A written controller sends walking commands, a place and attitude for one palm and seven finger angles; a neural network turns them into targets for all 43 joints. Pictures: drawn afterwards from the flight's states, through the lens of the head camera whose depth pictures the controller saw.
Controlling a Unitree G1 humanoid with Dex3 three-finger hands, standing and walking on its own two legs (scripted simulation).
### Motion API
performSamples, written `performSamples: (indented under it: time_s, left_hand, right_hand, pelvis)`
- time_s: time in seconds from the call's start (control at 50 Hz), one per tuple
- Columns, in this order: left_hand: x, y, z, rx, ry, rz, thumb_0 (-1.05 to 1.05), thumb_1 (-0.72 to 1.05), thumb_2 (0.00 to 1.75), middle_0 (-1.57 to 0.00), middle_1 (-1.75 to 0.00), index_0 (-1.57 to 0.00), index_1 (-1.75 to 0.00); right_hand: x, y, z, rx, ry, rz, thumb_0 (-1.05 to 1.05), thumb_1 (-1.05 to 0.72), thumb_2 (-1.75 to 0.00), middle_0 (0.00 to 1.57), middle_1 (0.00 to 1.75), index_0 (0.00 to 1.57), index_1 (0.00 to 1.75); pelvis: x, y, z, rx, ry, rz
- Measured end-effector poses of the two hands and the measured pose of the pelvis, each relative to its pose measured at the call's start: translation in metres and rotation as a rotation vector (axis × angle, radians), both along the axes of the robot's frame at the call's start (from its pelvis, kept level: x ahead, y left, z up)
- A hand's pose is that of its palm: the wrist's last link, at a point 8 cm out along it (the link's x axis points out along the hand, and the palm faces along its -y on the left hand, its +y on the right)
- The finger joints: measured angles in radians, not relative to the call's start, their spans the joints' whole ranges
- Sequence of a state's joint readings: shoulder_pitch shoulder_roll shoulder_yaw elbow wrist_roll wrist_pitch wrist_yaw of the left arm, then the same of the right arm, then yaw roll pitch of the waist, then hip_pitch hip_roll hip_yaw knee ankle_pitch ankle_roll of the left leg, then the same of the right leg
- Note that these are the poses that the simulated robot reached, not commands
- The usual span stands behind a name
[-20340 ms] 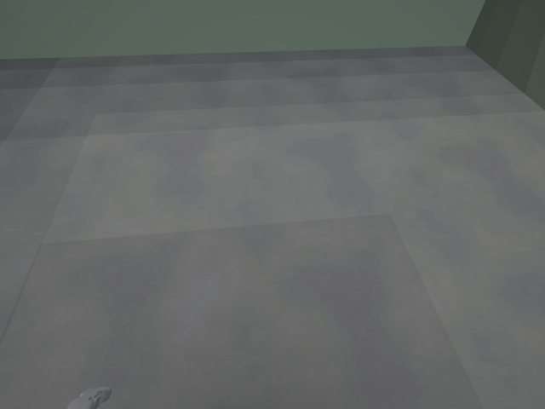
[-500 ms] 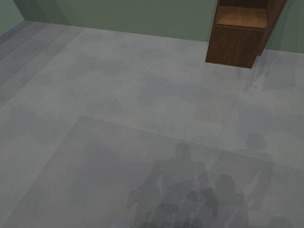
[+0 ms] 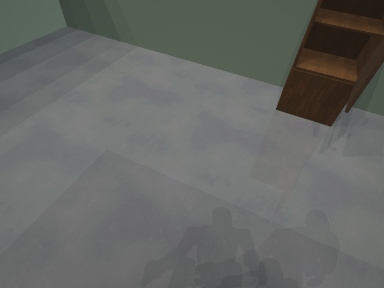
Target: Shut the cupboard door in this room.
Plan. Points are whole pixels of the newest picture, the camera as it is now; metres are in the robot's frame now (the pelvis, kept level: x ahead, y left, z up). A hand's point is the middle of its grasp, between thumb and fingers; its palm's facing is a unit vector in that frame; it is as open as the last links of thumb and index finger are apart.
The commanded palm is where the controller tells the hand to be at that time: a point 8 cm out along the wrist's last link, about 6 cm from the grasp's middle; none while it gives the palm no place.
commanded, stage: stand and wait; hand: left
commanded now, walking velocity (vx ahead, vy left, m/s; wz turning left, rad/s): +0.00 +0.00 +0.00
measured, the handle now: out of the picture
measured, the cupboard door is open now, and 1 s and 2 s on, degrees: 81 81 81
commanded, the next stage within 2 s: turn or walk to find it in 0.28 s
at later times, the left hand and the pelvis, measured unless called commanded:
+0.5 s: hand out of the picture +0.10 +0.26 -0.16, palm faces +0.01 -0.94 -0.33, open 7.4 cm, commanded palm none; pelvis +0.02 +0.02 +0.00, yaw +2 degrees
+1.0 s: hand out of the picture +0.02 +0.20 -0.18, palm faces +0.08 -0.97 -0.24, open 7.4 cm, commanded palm none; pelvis +0.01 +0.00 +0.00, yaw +4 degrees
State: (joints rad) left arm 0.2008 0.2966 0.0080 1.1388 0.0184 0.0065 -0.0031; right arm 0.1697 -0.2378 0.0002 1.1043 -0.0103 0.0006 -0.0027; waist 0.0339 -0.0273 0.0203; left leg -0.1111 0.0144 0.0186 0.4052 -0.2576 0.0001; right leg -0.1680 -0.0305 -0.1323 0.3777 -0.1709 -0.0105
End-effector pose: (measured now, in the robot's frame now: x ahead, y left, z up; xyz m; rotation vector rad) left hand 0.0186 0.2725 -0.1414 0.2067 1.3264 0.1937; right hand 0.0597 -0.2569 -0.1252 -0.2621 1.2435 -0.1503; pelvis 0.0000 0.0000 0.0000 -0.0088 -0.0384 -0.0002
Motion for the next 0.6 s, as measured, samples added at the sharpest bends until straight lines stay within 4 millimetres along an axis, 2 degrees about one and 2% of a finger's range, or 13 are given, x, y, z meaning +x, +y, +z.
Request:
performSamples:
  time_s: [0.1, 0.18, 0.26, 0.36, 0.44, 0.5, 0.6]
  left_hand:
    - [-0.015, 0.018, 0.007, 0.029, 0.056, 0.004, 0.0, 0.91, 0.9, -0.21, -0.3, -0.2, -0.3]
    - [-0.013, 0.032, 0.013, 0.057, 0.071, 0.002, 0.0, 0.91, 0.9, -0.21, -0.3, -0.2, -0.3]
    - [0.002, 0.042, 0.017, 0.078, 0.054, -0.009, 0.0, 0.91, 0.9, -0.21, -0.3, -0.2, -0.3]
    - [0.033, 0.049, 0.02, 0.091, 0.003, -0.031, 0.0, 0.91, 0.9, -0.21, -0.3, -0.2, -0.3]
    - [0.059, 0.046, 0.019, 0.092, -0.047, -0.039, 0.0, 0.91, 0.9, -0.2, -0.3, -0.2, -0.3]
    - [0.074, 0.036, 0.016, 0.079, -0.074, -0.039, 0.0, 0.91, 0.9, -0.2, -0.3, -0.2, -0.29]
    - [0.081, 0.012, 0.008, 0.037, -0.092, -0.03, 0.0, 0.91, 0.9, -0.2, -0.3, -0.2, -0.29]
  right_hand:
    - [0.019, 0.002, 0.003, -0.008, -0.032, 0.021, 0.01, -0.9, -0.9, 0.21, 0.3, 0.2, 0.3]
    - [0.029, -0.004, 0.006, -0.031, -0.041, 0.028, 0.01, -0.9, -0.9, 0.21, 0.3, 0.2, 0.3]
    - [0.037, -0.013, 0.011, -0.06, -0.042, 0.029, 0.01, -0.9, -0.9, 0.21, 0.3, 0.2, 0.3]
    - [0.043, -0.023, 0.016, -0.09, -0.041, 0.025, 0.01, -0.91, -0.9, 0.21, 0.3, 0.2, 0.3]
    - [0.046, -0.025, 0.015, -0.098, -0.026, 0.025, 0.01, -0.91, -0.9, 0.2, 0.3, 0.2, 0.3]
    - [0.044, -0.018, 0.009, -0.08, -0.003, 0.025, 0.01, -0.91, -0.9, 0.2, 0.3, 0.2, 0.3]
    - [0.036, 0.003, -0.009, -0.015, 0.043, 0.029, 0.0, -0.91, -0.9, 0.2, 0.3, 0.2, 0.3]
  pelvis:
    - [0.002, 0.009, 0.002, 0.001, 0.007, -0.002]
    - [0.005, 0.013, 0.003, 0.002, 0.012, -0.002]
    - [0.01, 0.016, 0.004, 0.002, 0.015, -0.001]
    - [0.018, 0.017, 0.004, 0.002, 0.018, 0.003]
    - [0.022, 0.017, 0.002, 0.004, 0.027, 0.018]
    - [0.025, 0.016, 0.0, 0.005, 0.035, 0.031]
    - [0.026, 0.013, -0.004, 0.006, 0.046, 0.054]
